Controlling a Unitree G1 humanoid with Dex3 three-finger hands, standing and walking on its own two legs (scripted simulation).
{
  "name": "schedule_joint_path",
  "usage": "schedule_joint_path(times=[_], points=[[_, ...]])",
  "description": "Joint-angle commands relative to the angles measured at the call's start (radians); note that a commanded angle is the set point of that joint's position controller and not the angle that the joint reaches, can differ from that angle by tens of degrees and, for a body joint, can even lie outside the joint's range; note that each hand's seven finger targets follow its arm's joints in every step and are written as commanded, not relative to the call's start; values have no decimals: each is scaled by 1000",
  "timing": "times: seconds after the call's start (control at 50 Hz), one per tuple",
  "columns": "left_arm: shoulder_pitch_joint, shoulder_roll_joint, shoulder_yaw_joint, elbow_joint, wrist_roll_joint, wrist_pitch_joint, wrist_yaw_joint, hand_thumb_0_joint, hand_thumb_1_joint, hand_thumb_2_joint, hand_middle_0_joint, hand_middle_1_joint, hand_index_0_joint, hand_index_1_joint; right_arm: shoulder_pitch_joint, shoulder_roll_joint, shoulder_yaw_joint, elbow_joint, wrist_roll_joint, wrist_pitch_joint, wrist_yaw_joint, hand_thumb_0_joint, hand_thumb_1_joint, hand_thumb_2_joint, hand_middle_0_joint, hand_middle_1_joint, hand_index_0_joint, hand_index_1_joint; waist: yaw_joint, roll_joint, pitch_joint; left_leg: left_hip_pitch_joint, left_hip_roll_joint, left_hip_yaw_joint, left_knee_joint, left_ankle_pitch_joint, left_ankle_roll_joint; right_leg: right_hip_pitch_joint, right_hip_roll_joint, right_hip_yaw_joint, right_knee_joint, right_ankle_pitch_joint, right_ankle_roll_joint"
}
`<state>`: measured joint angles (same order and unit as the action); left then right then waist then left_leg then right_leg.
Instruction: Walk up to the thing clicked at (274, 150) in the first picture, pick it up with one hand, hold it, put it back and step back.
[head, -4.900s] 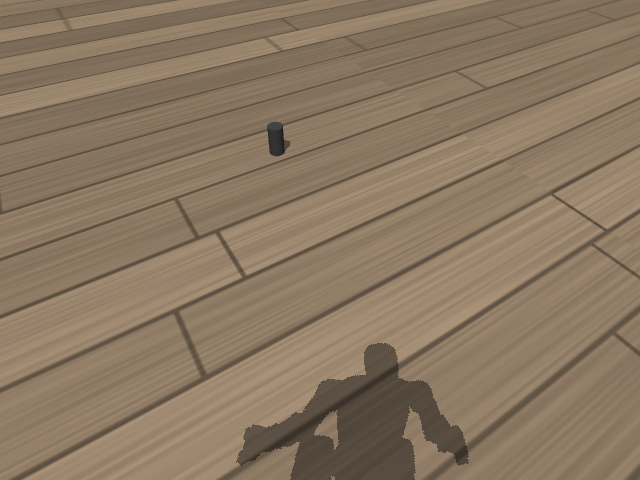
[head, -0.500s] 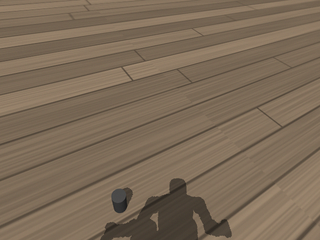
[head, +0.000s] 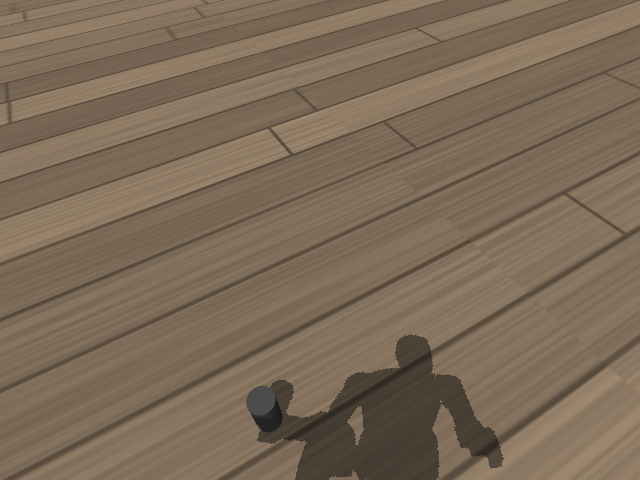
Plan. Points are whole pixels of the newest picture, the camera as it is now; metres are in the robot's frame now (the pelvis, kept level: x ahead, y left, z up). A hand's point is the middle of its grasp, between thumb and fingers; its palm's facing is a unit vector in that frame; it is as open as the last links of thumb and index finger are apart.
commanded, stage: walk up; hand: left
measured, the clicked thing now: (265, 409) +0.43 +0.22 -0.68
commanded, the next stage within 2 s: stand in 1.66 s
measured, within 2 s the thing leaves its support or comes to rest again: neither
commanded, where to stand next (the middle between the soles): +0.08 +0.01 m, yaw +0 degrees
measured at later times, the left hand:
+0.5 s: hand out of the picture +0.08 +0.28 -0.15, palm faces +0.02 -0.94 -0.33, open 7.4 cm
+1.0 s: hand out of the picture +0.15 +0.27 -0.14, palm faces -0.01 -0.94 -0.34, open 7.3 cm
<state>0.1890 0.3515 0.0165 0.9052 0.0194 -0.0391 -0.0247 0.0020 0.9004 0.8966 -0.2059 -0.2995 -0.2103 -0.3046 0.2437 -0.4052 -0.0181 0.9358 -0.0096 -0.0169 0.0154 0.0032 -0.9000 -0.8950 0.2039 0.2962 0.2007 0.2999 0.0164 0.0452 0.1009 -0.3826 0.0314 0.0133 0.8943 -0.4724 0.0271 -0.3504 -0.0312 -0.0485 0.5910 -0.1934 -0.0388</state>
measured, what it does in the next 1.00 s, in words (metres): steps on the spot: left foot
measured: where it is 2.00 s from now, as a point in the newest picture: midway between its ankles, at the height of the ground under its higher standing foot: outside the picture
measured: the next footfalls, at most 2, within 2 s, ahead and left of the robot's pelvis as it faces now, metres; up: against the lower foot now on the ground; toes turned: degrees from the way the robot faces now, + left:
left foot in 0.12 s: +0.07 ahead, +0.14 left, +0.00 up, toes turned +3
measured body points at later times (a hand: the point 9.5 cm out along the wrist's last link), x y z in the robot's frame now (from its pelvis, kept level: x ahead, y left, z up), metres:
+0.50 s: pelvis +0.04 +0.02 +0.01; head +0.04 +0.02 +0.46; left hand +0.08 +0.33 -0.12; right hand +0.13 -0.28 -0.12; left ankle +0.04 +0.14 -0.73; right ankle +0.07 -0.11 -0.73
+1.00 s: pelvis +0.06 +0.02 +0.02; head +0.07 +0.02 +0.47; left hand +0.15 +0.32 -0.11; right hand +0.15 -0.29 -0.11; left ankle +0.04 +0.14 -0.73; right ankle +0.07 -0.11 -0.73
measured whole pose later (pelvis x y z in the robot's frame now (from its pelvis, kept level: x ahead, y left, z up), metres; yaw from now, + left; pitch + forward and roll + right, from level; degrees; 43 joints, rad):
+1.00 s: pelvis +0.06 +0.02 +0.02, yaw +1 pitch -3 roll +0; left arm 0.07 0.35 0.00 1.13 0.00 -0.02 -0.01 0.00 0.90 0.90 -0.20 -0.30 -0.21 -0.30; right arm 0.09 -0.37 -0.01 1.13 -0.01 -0.02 0.01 0.00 -0.90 -0.90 0.20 0.30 0.20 0.30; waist -0.01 0.00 0.05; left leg -0.10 0.02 0.03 0.40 -0.25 -0.01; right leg -0.15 -0.02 -0.01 0.41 -0.21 0.01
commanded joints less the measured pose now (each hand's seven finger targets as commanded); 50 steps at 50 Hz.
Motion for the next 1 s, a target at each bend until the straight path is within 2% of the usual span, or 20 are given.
schedule_joint_path(times=[0.0,0.04,0.06,0.1,0.12,0.14,0.16,0.18,0.22,0.26,0.3,0.32,0.36,0.38,0.42,0.46,0.52,0.6,0.78,0.98], points=[[-9,295,84,-53,5,-10,20,0,900,900,-200,-300,-200,-300,89,-175,-55,-6,-8,-16,-11,0,-900,-900,200,300,200,300,6,-232,-92,6,9,2,-148,52,-17,59,-208,266,-291,-257,-154],[-37,288,80,-52,3,0,15,0,900,900,-200,-300,-200,-300,78,-172,-55,12,-7,-24,-10,0,-900,-900,200,300,200,300,-2,-207,-91,92,-13,30,-245,91,-18,-1,-199,231,-257,-286,-138],[-63,285,76,-48,-2,5,13,0,900,900,-200,-300,-200,-300,93,-162,-56,27,-10,-28,-11,0,-900,-900,200,300,200,300,-21,-190,-96,155,-19,43,-307,166,-16,-44,-193,206,-232,-327,-123],[-74,235,55,-44,-10,15,10,0,900,900,-200,-300,-200,-300,98,-181,-63,42,-20,-36,-19,0,-900,-900,200,300,200,300,-44,-116,-100,250,-7,5,-415,191,1,-131,-166,177,-154,-401,-72],[-50,195,41,-38,-16,20,9,0,900,900,-200,-300,-200,-300,78,-220,-70,37,-29,-41,-23,0,-900,-900,200,300,200,300,-34,9,-93,253,83,-156,-521,69,23,-185,-114,136,-74,-416,-38],[-48,172,33,-31,-26,25,7,0,900,900,-200,-300,-200,-300,4,-266,-71,9,-27,-47,-23,0,-900,-900,200,300,200,300,-13,114,-64,139,236,-432,-678,-234,80,-182,-18,67,49,-330,16],[-53,243,56,5,-20,31,13,0,900,900,-200,-300,-200,-300,-62,-309,-75,-2,-17,-42,-21,0,-900,-900,200,300,200,300,-14,133,12,-42,308,-478,-746,-387,148,-81,-5,50,190,-310,23],[-30,259,61,23,-17,30,11,0,900,900,-200,-300,-200,-300,-114,-283,-68,-6,-16,-40,-21,0,-900,-900,200,300,200,300,12,92,39,-84,283,-422,-716,-333,156,-17,-31,72,184,-266,23],[-1,208,48,57,-19,17,7,0,900,900,-200,-300,-200,-300,-133,-215,-41,-4,-15,-44,-20,0,-900,-900,200,300,200,300,23,68,-8,38,167,-226,-597,-11,94,23,-19,57,14,-176,18],[5,220,50,79,-19,5,14,0,900,900,-200,-300,-200,-300,-110,-215,-42,8,-7,-45,-14,0,-900,-900,200,300,200,300,23,92,-65,57,139,-163,-521,194,53,137,-5,40,-100,-46,17],[6,232,50,93,-15,-5,28,0,900,900,-200,-300,-200,-300,-104,-199,-35,15,3,-38,-13,0,-900,-900,200,300,200,300,23,70,-136,92,127,-120,-442,341,35,235,-44,93,-173,48,4],[-21,254,46,88,-13,-10,31,0,900,900,-200,-300,-200,-300,-88,-182,-32,16,5,-35,-14,0,-900,-900,200,300,200,300,-1,31,-162,93,88,-95,-432,311,22,234,-86,154,-177,90,-11],[-76,276,44,87,-14,-7,23,0,900,900,-200,-300,-200,-300,-71,-194,-42,37,3,-30,-18,0,-900,-900,200,300,200,300,-30,-8,-113,134,56,-80,-459,108,23,123,-100,176,-170,-71,-31],[-88,261,36,82,-17,-5,20,0,900,900,-200,-300,-200,-300,-72,-203,-43,48,0,-30,-20,0,-900,-900,200,300,200,300,-33,-2,-107,166,71,-100,-489,94,29,90,-94,161,-167,-86,-26],[-78,235,28,106,-22,-3,19,0,900,900,-200,-300,-200,-300,-122,-207,-42,51,1,-31,-17,0,-900,-900,200,300,200,300,-10,3,-71,141,103,-138,-513,144,43,96,-56,111,-167,-88,-9],[-69,232,25,126,-20,-8,19,0,900,900,-200,-300,-200,-300,-141,-196,-35,54,4,-33,-16,0,-900,-900,200,300,200,300,-4,-26,-79,145,99,-122,-502,241,42,133,-65,120,-183,15,-6],[-90,247,27,135,-19,-13,23,0,900,900,-200,-300,-200,-300,-134,-189,-36,67,8,-34,-19,0,-900,-900,200,300,200,300,-22,-78,-111,196,78,-76,-471,369,26,170,-97,137,-190,177,-10],[-107,228,24,146,-23,-12,27,0,900,900,-200,-300,-200,-300,-140,-183,-36,90,12,-32,-21,0,-900,-900,200,300,200,300,-18,-82,-165,259,87,-70,-482,479,21,212,-99,117,-184,255,-2],[-147,221,25,160,-18,0,31,0,900,900,-200,-300,-200,-300,-194,-181,-37,116,3,-24,-22,0,-900,-900,200,300,200,300,-10,-44,-142,260,94,-67,-547,457,18,239,-87,96,-205,196,10],[-175,221,27,165,-12,2,31,0,900,900,-200,-300,-200,-300,-201,-172,-34,134,1,-21,-21,0,-900,-900,200,300,200,300,-18,-50,-134,270,85,-48,-566,403,12,249,-90,118,-247,178,10]])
